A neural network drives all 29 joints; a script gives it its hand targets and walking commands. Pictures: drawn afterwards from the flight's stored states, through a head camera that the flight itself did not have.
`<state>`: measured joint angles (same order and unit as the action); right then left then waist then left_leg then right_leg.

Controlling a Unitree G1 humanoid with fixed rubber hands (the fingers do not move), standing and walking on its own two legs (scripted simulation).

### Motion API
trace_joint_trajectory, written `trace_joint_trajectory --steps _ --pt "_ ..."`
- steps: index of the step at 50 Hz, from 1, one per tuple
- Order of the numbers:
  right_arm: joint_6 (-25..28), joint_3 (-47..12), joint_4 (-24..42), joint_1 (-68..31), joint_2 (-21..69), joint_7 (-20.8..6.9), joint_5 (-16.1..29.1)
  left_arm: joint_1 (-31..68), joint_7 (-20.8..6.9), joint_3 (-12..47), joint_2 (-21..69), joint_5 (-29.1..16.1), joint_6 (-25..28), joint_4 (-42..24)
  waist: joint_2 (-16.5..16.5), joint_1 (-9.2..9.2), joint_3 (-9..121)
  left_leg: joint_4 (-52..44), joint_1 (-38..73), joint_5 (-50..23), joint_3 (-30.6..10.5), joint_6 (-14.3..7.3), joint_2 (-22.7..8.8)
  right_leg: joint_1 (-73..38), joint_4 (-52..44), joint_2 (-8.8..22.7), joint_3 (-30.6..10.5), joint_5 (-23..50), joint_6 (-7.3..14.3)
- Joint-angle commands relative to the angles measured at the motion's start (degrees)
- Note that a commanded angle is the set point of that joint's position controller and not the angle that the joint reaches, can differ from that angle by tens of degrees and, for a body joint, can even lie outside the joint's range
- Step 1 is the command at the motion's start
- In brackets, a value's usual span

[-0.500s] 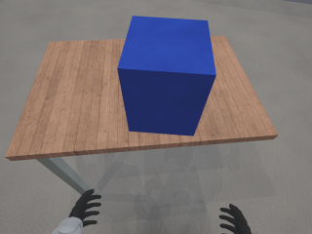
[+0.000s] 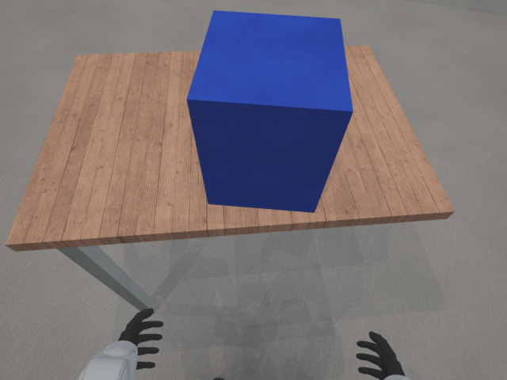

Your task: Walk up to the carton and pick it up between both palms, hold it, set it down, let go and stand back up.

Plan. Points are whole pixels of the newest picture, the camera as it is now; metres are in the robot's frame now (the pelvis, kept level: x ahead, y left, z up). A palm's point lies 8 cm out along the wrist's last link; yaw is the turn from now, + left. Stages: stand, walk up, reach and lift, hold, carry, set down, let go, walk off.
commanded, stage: set down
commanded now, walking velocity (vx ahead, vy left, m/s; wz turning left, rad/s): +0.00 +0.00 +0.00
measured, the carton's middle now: (268, 119) +0.51 +0.02 +0.09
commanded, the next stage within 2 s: let go in 0.42 s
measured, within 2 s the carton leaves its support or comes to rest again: neither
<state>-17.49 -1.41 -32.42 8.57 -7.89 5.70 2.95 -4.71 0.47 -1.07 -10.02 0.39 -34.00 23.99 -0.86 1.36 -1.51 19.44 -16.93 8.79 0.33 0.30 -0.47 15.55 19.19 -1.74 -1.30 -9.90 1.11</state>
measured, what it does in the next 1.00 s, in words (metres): stands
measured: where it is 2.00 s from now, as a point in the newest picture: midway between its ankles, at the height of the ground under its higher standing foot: outside the picture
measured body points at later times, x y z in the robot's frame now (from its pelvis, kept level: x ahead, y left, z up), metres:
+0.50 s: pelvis -0.03 -0.01 -0.01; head +0.06 +0.01 +0.43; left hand +0.13 +0.23 -0.15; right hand +0.13 -0.21 -0.16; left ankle +0.00 +0.12 -0.75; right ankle -0.01 -0.11 -0.75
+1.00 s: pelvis -0.01 -0.01 +0.00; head -0.02 +0.00 +0.45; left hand +0.16 +0.23 -0.09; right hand +0.17 -0.24 -0.09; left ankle +0.00 +0.12 -0.75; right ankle -0.01 -0.11 -0.75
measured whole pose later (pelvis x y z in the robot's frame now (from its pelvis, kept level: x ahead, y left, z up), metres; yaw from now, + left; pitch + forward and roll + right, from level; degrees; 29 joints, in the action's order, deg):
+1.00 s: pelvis -0.01 -0.01 +0.00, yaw +2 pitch -1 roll +0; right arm -1.3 0.5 -41.2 6.6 -11.6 -2.1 0.9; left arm -9.1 0.9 -0.2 -12.3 1.7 -20.1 25.2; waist -2.2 0.0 0.6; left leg 18.9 -9.8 8.3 -1.3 0.8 0.1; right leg 9.0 21.0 -1.2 0.4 -11.3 1.7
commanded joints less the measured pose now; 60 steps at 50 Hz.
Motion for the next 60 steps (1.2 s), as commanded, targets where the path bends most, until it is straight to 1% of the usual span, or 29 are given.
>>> trace_joint_trajectory --steps 1,11,16,21,24,28,29,32,34,36,39,41,43,46,48,51,53,56,58,60 --pt "1.2 2.3 0.9 -3.7 -4.2 0.2 -1.0 6.0 0.2 -2.3 -5.3 0.7 0.6 -2.4 1.0 0.05 11.8 1.1 4.9 -12.1 0.4 1.3 0.4 -4.1 0.4 1.0 -0.5 11.6 -0.1" --pt "0.4 4.4 -7.7 -10.6 -3.2 -0.4 -2.3 12.5 0.8 -2.8 -6.5 0.8 -0.6 5.2 0.6 -0.03 12.3 3.3 0.0 -4.2 0.3 0.3 -0.3 -1.2 3.0 1.9 0.2 3.9 0.1" --pt "-0.3 5.1 -12.0 -13.8 -3.3 -0.6 -2.2 14.9 1.1 -2.7 -7.0 0.9 -1.8 8.1 1.0 -0.08 13.3 4.9 -2.3 -2.5 0.1 0.2 -0.4 0.2 4.8 2.1 0.6 2.0 0.4" --pt "-0.9 5.6 -15.9 -16.7 -3.8 -0.8 -1.7 17.1 1.4 -2.5 -7.5 1.1 -3.1 10.0 1.6 -0.04 14.9 6.8 -4.1 -2.4 -0.3 0.3 -0.4 1.8 6.9 2.0 0.9 1.5 0.8" --pt "-0.6 5.5 -16.0 -15.4 -4.9 -1.1 -1.2 15.4 2.0 -1.9 -7.2 0.6 -3.3 7.6 2.0 0.45 18.4 7.0 -0.7 -6.9 -0.6 0.6 -0.3 -0.5 7.1 1.2 1.1 4.7 1.8" --pt "1.6 6.9 -12.5 -12.4 -8.8 -2.2 -2.1 9.9 2.9 -0.4 -7.3 -0.6 -2.1 -0.3 1.8 0.22 22.6 5.1 8.0 -14.2 -1.6 1.5 0.2 -4.2 5.4 -0.3 1.1 9.7 2.8" --pt "2.0 7.5 -10.4 -12.2 -9.6 -2.6 -2.7 8.7 3.0 -0.4 -7.9 -0.9 -1.8 -2.5 0.9 0.22 21.8 3.8 9.9 -12.7 -1.5 1.3 0.4 -3.1 3.8 -0.5 1.1 7.3 2.6" --pt "2.2 7.9 -5.6 -11.1 -10.9 -4.3 -3.3 6.0 3.8 1.7 -9.1 -2.7 -1.7 -10.3 0.1 -0.42 20.3 1.5 12.0 -14.6 -1.6 1.2 0.9 -4.6 1.0 -0.1 0.8 9.8 1.8" --pt "2.1 6.5 -4.1 -10.0 -10.5 -5.4 -2.5 4.4 3.6 2.2 -9.7 -3.2 -1.8 -12.4 -0.3 -0.62 17.4 0.3 11.9 -14.9 -1.3 1.0 1.6 -5.6 -0.9 0.4 0.2 11.0 0.9" --pt "2.2 4.6 -3.1 -8.7 -9.3 -6.4 -1.6 3.0 3.1 2.1 -9.9 -2.8 -1.5 -12.6 -0.6 -0.63 13.0 -1.1 10.5 -13.3 -0.9 0.7 2.4 -7.0 -2.3 1.1 -0.6 11.8 -0.1" --pt "3.7 2.8 -2.8 -6.9 -8.1 -7.5 -0.9 1.3 2.1 1.4 -9.4 -1.3 0.6 -10.6 -0.4 -0.81 7.3 -2.8 8.2 -9.7 -0.8 0.5 3.1 -8.7 -3.5 1.9 -1.6 12.3 -1.0" --pt "6.2 2.4 -3.0 -6.3 -8.1 -7.9 -0.9 0.8 1.3 0.8 -8.9 -0.2 3.6 -8.7 0.0 -0.99 5.2 -3.1 7.5 -8.0 -0.8 0.5 3.3 -9.3 -3.5 2.3 -2.0 12.0 -1.1" --pt "10.1 2.6 -3.3 -6.0 -8.5 -8.2 -1.3 0.7 0.9 -0.1 -8.3 1.0 7.8 -7.2 0.4 -1.16 4.6 -3.0 7.8 -7.0 -0.9 0.4 3.5 -9.3 -2.9 2.5 -2.2 11.3 -1.2" --pt "17.5 3.0 -3.9 -5.2 -8.3 -8.0 -2.0 0.6 0.6 -1.5 -7.6 2.1 15.4 -5.9 0.1 -1.42 5.8 -2.1 8.3 -5.9 -0.9 0.1 3.4 -8.6 -1.4 2.6 -2.2 9.0 -1.6" --pt "21.7 3.3 -3.9 -4.7 -8.4 -7.5 -2.5 0.5 0.6 -1.9 -7.6 1.8 19.5 -4.7 -0.8 -1.52 6.5 -1.3 7.6 -4.2 -0.6 0.0 3.2 -7.6 -0.5 2.7 -2.2 6.3 -1.6" --pt "26.3 3.9 -3.3 -4.9 -8.6 -6.3 -3.5 0.6 0.5 -1.8 -8.0 0.9 23.8 -4.0 -2.3 -1.54 6.5 -0.5 5.8 -0.3 0.0 -0.5 2.8 -5.7 0.6 2.7 -2.2 0.9 -1.3" --pt "28.1 4.4 -2.8 -5.5 -8.9 -5.7 -4.1 0.8 0.7 -1.4 -8.4 0.2 25.3 -4.4 -2.4 -1.37 5.9 -0.3 4.1 3.0 0.4 -0.9 2.3 -4.7 1.5 2.5 -2.0 -2.7 -0.9" --pt "29.0 5.4 -2.6 -6.1 -9.7 -5.3 -5.0 0.5 1.3 -0.5 -8.5 -0.4 25.9 -5.0 -0.7 -1.16 4.6 -0.9 -0.3 8.8 0.9 -1.4 1.4 -5.6 4.0 1.5 -1.2 -6.4 -0.2" --pt "29.0 5.7 -2.8 -5.7 -10.3 -5.3 -5.2 -0.2 1.7 -0.1 -8.1 -0.4 25.7 -5.0 1.0 -1.15 3.8 -2.1 -4.5 12.0 1.2 -1.9 0.6 -8.5 6.2 0.5 -0.5 -6.6 0.0" --pt "29.1 5.8 -3.0 -5.0 -10.7 -5.5 -5.2 -0.9 2.1 0.0 -7.6 -0.3 25.8 -5.0 2.3 -1.08 3.7 -3.1 -8.0 13.3 1.2 -2.5 -0.2 -11.9 8.2 -0.2 -0.1 -5.3 0.2"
